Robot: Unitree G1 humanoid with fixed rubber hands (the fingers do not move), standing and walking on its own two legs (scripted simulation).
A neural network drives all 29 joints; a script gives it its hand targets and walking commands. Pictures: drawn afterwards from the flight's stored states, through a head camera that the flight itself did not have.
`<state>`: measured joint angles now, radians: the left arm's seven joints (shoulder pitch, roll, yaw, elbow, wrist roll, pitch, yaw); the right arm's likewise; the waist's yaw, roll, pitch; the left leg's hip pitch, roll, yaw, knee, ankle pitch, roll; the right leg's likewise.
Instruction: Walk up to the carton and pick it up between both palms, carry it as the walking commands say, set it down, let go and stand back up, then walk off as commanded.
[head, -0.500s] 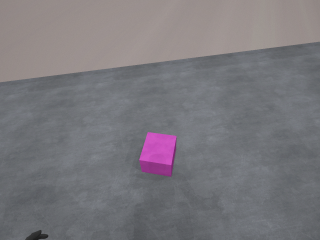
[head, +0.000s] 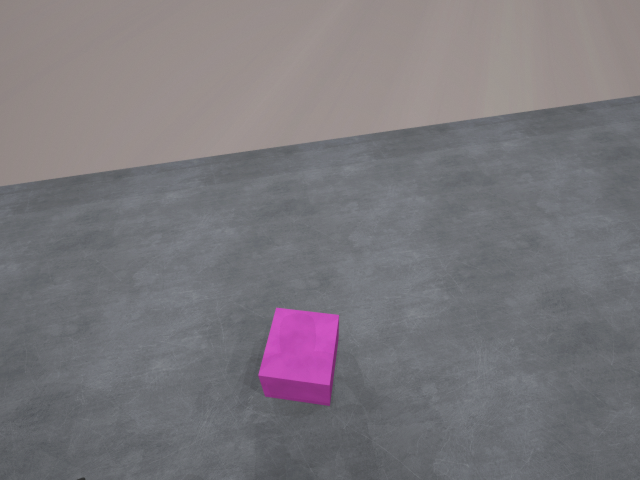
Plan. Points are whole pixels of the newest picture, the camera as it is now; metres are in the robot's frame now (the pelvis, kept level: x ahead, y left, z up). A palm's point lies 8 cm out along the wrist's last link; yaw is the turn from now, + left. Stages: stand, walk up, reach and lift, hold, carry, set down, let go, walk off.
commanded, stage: walk up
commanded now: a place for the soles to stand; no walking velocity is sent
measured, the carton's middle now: (302, 355) +0.63 +0.04 -0.67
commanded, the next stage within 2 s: none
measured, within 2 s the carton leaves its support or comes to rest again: neither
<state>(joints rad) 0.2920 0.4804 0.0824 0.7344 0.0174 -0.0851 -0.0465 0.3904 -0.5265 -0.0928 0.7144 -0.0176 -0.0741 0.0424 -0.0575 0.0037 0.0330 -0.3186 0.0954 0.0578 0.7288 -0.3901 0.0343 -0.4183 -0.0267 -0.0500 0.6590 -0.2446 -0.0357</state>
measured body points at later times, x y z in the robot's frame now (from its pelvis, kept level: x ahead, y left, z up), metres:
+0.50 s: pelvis +0.07 +0.01 +0.00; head +0.09 +0.01 +0.45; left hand +0.15 +0.34 -0.10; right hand +0.23 -0.31 -0.09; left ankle +0.12 +0.14 -0.72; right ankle +0.08 -0.12 -0.72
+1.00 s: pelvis +0.09 +0.03 +0.02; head +0.11 +0.01 +0.47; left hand +0.15 +0.40 -0.06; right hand +0.25 -0.31 -0.08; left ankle +0.13 +0.17 -0.67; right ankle +0.09 -0.11 -0.72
